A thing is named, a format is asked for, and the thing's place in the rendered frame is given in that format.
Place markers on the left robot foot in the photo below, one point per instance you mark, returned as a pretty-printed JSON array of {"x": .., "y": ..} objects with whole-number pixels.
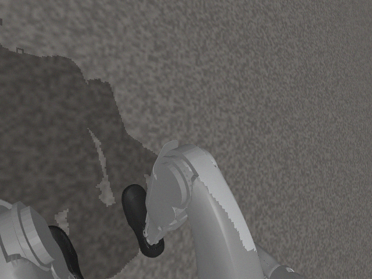
[{"x": 67, "y": 249}]

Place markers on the right robot foot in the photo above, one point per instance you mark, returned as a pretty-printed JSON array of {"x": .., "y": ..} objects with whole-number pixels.
[{"x": 133, "y": 201}]

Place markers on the right robot hand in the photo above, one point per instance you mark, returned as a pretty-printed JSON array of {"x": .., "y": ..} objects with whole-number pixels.
[{"x": 268, "y": 262}]

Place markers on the right robot arm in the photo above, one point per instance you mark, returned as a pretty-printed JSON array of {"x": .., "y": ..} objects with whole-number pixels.
[{"x": 285, "y": 272}]

